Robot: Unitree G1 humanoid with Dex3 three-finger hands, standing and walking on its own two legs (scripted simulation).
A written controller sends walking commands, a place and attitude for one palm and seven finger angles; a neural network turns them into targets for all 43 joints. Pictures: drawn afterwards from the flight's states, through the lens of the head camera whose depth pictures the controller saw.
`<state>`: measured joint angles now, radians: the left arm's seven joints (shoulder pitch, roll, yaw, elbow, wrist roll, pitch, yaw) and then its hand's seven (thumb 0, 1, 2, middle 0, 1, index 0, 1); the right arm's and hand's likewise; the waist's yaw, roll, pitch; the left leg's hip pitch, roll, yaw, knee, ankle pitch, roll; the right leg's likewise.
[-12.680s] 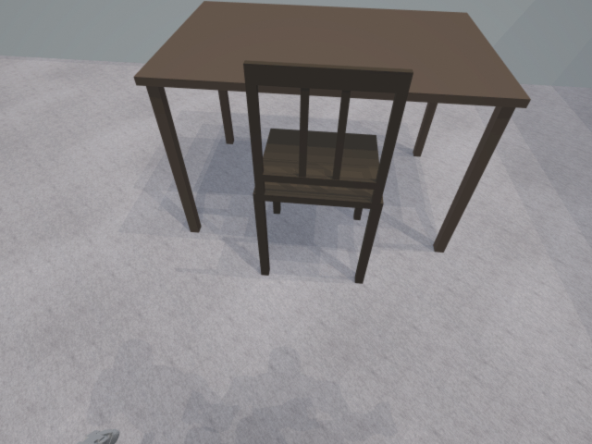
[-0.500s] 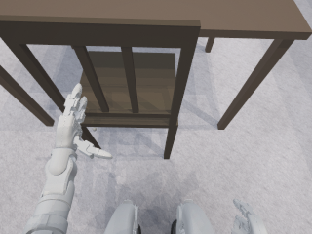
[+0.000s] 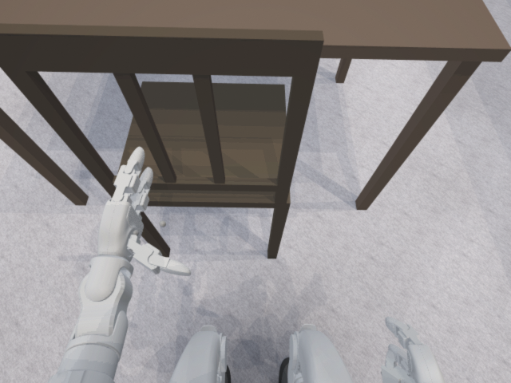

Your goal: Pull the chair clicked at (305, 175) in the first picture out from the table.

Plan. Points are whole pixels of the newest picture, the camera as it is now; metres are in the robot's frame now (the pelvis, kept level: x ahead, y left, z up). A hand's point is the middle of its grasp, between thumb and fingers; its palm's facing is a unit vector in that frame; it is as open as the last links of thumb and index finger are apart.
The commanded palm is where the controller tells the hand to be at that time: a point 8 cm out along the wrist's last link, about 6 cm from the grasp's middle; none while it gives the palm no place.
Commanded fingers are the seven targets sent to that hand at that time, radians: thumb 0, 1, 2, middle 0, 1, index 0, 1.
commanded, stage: aim the fingers beside a spindle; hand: left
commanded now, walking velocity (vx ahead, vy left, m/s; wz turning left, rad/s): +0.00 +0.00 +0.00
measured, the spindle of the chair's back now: (152, 137) +0.50 +0.19 +0.02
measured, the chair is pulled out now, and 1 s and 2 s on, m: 0.00 0.00 0.00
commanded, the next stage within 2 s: none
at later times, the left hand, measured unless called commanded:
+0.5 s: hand (142, 208) +0.37 +0.18 +0.03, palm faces +0.02 -1.00 -0.07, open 16.9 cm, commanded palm +0.34 +0.22 +0.02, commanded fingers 0.00 -0.50 0.30 -0.06 -0.08 -0.06 -0.08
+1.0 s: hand (155, 228) +0.34 +0.16 +0.01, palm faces -0.07 -1.00 -0.01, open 17.0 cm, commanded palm +0.33 +0.23 +0.02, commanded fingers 0.00 -0.50 0.30 -0.06 -0.08 -0.06 -0.08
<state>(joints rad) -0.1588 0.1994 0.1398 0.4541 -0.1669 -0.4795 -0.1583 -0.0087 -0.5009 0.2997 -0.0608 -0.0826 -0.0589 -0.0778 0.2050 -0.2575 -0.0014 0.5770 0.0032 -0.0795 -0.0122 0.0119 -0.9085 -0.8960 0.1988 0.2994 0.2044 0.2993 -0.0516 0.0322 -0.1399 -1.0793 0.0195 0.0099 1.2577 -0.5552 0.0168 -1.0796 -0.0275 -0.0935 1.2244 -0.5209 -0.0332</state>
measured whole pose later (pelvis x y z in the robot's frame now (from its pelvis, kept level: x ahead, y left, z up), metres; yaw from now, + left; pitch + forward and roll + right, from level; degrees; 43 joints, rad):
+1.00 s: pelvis +0.00 +0.02 +0.00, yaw +0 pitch +22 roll -3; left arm -0.15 0.20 0.11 0.45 -0.18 -0.44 -0.17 -0.01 -0.50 0.30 -0.06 -0.08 -0.06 -0.08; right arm 0.21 -0.26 0.00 0.57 0.01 -0.08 -0.01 0.01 -0.91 -0.90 0.20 0.30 0.21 0.30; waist -0.05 0.04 -0.15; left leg -1.09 0.01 0.01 1.27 -0.56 0.04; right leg -1.08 -0.04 -0.09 1.21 -0.52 -0.01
